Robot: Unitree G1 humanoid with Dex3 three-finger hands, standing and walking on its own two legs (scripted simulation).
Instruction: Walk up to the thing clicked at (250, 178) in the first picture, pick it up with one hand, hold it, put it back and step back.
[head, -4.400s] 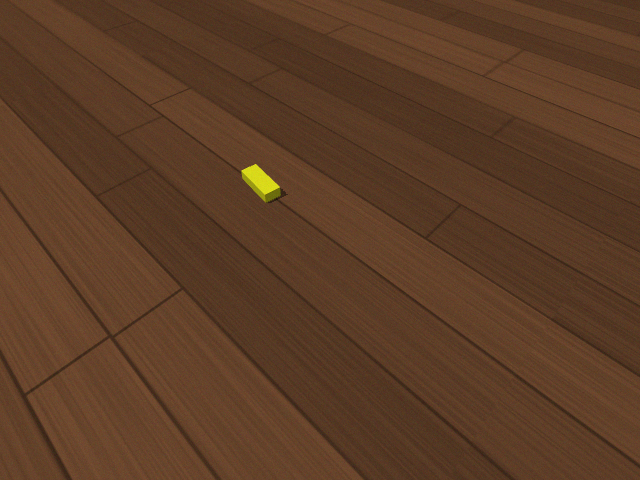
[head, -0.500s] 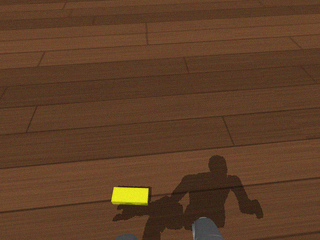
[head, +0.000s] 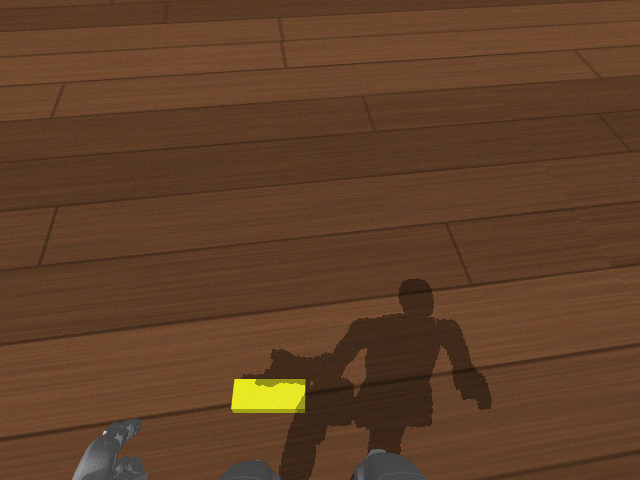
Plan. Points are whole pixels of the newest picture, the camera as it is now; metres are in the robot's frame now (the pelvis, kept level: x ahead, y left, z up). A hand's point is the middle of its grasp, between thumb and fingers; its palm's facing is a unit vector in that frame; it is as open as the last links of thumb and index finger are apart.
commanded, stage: walk up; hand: left
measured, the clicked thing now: (269, 395) +0.38 +0.14 -0.72
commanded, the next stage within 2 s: stand in 1.52 s
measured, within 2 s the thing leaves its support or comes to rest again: neither
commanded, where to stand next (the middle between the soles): +0.03 -0.03 m, yaw +1 degrees
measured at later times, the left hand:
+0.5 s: hand out of the picture +0.07 +0.23 -0.14, palm faces -0.05 -0.93 -0.36, open 7.4 cm
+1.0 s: hand out of the picture +0.10 +0.24 -0.12, palm faces -0.01 -0.95 -0.32, open 7.4 cm
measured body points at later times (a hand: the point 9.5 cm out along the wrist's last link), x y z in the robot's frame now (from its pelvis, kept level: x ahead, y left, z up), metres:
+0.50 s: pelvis -0.02 -0.02 +0.01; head +0.01 -0.03 +0.46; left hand +0.07 +0.28 -0.11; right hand +0.06 -0.35 -0.11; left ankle +0.01 +0.14 -0.71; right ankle +0.00 -0.16 -0.71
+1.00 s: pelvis -0.01 -0.01 +0.03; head +0.00 -0.01 +0.48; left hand +0.10 +0.29 -0.10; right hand +0.05 -0.32 -0.10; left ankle +0.01 +0.14 -0.71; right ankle +0.00 -0.16 -0.71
